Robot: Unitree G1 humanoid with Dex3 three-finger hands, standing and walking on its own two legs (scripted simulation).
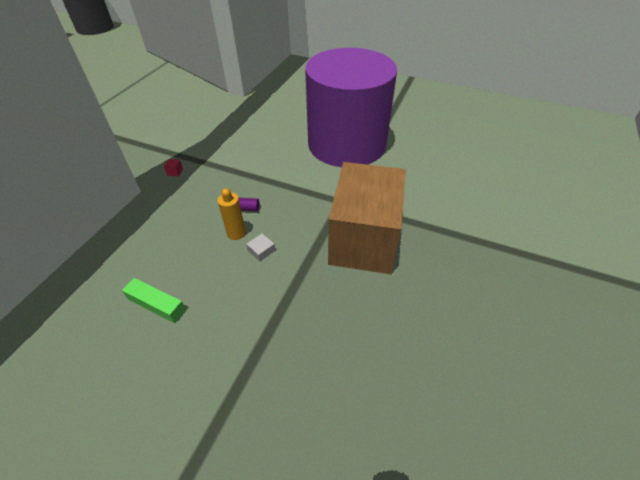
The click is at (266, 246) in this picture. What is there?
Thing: small box
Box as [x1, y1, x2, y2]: [246, 234, 274, 260]
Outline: 262,234 260,234 246,244 247,249 259,260 261,260 274,250 274,244
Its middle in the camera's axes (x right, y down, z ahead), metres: -0.26 +0.06 +1.60
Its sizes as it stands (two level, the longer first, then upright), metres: 0.083 0.082 0.044
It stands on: the floor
